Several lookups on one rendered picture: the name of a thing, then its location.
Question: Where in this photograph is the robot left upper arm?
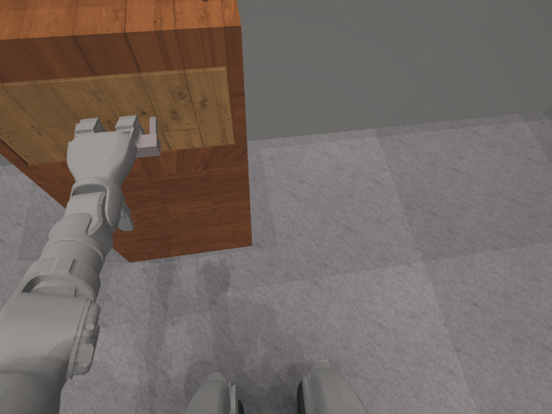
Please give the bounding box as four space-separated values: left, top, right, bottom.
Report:
0 292 100 414

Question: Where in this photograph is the left robot hand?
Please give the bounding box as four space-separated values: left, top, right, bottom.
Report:
67 115 145 231

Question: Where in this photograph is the cabinet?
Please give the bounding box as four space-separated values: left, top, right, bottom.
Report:
0 0 252 262

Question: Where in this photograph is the drawer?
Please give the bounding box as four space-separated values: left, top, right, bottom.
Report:
0 66 235 165

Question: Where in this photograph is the left robot forearm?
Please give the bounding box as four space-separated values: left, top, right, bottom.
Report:
0 179 122 328

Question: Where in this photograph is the robot right thigh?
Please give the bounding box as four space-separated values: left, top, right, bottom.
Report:
302 368 369 414

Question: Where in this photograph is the handle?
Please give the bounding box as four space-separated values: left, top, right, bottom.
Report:
68 116 160 158

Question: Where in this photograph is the robot left shin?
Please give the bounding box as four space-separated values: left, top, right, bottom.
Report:
207 373 228 383

